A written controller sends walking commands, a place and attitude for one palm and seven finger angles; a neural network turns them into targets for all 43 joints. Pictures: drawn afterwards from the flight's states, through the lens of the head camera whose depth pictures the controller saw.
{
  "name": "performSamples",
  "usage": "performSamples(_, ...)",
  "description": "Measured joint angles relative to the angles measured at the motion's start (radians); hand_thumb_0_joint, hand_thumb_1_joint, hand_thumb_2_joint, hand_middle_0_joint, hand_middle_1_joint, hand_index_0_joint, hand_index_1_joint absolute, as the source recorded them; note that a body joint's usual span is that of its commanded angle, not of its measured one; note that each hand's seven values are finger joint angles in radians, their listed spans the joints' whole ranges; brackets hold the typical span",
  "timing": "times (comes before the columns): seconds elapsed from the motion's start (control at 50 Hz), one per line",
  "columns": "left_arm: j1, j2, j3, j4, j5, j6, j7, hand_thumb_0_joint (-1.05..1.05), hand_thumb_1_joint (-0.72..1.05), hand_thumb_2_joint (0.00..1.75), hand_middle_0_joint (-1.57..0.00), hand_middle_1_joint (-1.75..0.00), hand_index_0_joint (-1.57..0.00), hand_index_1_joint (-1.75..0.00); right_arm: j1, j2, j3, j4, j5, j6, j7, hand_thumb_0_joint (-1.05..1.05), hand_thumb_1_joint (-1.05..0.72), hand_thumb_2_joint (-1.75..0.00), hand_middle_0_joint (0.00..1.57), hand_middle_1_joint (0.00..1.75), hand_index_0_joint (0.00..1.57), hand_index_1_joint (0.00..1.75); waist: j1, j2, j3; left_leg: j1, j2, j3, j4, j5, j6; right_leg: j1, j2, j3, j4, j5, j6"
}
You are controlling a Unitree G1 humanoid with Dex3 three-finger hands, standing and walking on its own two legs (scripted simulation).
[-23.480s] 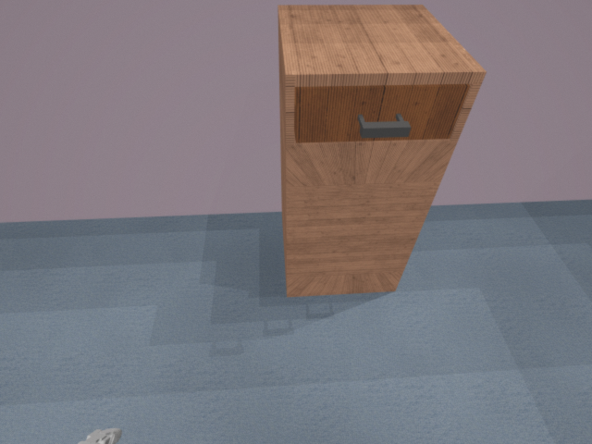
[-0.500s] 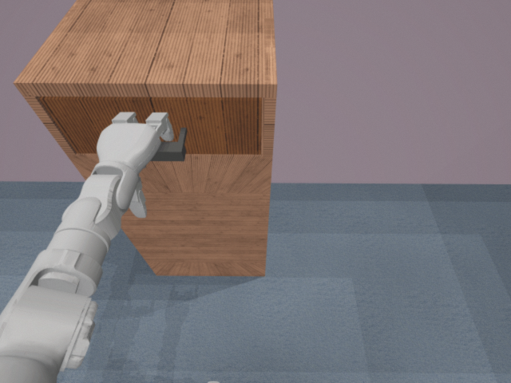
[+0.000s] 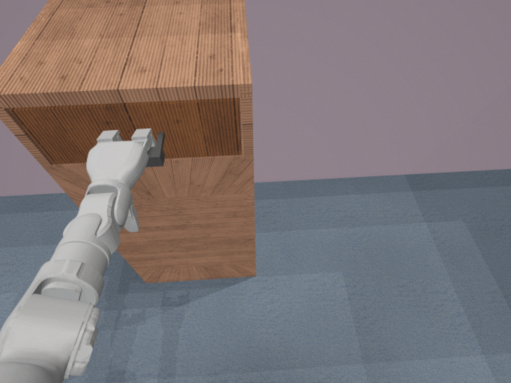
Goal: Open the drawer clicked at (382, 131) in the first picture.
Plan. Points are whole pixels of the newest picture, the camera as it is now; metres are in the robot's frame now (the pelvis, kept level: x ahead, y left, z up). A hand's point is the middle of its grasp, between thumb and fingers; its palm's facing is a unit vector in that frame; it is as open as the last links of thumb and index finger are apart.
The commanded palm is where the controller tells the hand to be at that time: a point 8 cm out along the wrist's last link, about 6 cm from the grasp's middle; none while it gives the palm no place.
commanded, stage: lower the fingers behind the handle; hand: left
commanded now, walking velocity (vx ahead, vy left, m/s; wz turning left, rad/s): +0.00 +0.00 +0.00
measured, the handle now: (134, 148) +0.51 +0.22 +0.05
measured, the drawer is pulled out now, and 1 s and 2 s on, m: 0.00 0.00 0.09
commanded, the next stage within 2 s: close the thumb around the handle in 0.28 s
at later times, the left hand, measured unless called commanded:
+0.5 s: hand (132, 181) +0.45 +0.22 +0.03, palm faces -0.03 -0.01 -1.00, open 13.5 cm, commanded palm +0.42 +0.22 +0.09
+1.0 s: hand (132, 178) +0.45 +0.22 +0.03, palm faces -0.03 -0.01 -1.00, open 5.9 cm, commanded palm +0.43 +0.23 +0.09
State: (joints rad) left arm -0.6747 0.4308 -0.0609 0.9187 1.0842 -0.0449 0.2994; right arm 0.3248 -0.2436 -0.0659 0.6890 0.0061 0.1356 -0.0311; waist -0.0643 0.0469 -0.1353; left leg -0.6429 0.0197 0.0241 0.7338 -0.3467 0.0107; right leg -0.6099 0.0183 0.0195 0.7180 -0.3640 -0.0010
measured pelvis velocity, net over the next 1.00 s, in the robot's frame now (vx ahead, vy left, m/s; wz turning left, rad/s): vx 0.00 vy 0.00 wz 0.00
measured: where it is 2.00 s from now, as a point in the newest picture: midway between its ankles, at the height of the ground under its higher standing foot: outside the picture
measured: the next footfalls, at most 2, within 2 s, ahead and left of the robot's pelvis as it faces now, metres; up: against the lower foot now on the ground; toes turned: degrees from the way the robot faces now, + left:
none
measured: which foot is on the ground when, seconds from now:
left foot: down 0.00-1.00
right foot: down 0.00-1.00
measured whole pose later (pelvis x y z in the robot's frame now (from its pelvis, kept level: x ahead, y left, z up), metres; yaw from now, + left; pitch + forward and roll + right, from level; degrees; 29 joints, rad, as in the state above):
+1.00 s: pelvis +0.00 +0.00 +0.00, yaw +0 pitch +16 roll -1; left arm -0.70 0.43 -0.06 0.95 1.09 -0.03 0.31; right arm 0.31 -0.25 -0.07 0.68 0.01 0.13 -0.04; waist -0.07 0.04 -0.14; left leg -0.66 0.02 0.02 0.74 -0.35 0.01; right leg -0.62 0.02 0.02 0.72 -0.37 0.00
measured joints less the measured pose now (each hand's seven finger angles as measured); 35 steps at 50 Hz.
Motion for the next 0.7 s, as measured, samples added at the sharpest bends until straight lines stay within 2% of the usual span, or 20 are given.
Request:
performSamples(0.18,-0.005,0.0,-0.004,0.004,0.004,0.001,0.016,0.0,-0.49,0.3,-0.3,-1.21,-0.31,-1.2,-0.008,-0.018,-0.016,0.004,0.0,-0.009,-0.001,0.01,-0.91,-0.9,0.2,0.3,0.21,0.3,0.0,-0.005,0.0,-0.015,0.001,-0.005,0.008,-0.002,-0.002,-0.013,0.001,-0.005,0.007,-0.003,-0.002)
performSamples(0.46,-0.015,-0.005,-0.007,0.024,0.002,0.015,0.006,0.0,-0.48,0.31,-0.31,-1.21,-0.32,-1.2,-0.022,-0.001,0.0,-0.003,0.001,-0.015,-0.004,0.01,-0.91,-0.9,0.2,0.3,0.21,0.3,-0.002,0.001,-0.006,-0.012,0.001,-0.008,0.007,-0.004,-0.004,-0.01,0.001,-0.008,0.006,-0.006,-0.004)
performSamples(0.56,-0.01,-0.002,-0.003,0.015,0.002,0.006,0.001,0.0,-0.36,0.36,-0.32,-1.22,-0.33,-1.22,-0.018,0.003,0.0,-0.006,0.0,-0.015,-0.003,0.01,-0.91,-0.9,0.2,0.3,0.21,0.3,0.0,0.001,-0.004,-0.011,0.001,-0.007,0.007,-0.005,-0.004,-0.009,0.002,-0.007,0.007,-0.007,-0.004)
performSamples(0.7,-0.004,-0.004,-0.001,0.006,0.003,-0.002,0.013,0.0,-0.05,0.49,-0.33,-1.25,-0.35,-1.25,-0.015,-0.003,-0.002,-0.002,0.0,-0.014,-0.001,0.01,-0.91,-0.9,0.2,0.3,0.21,0.3,0.003,0.002,-0.003,-0.013,0.0,-0.006,0.011,-0.009,-0.002,-0.01,0.001,-0.006,0.009,-0.009,-0.002)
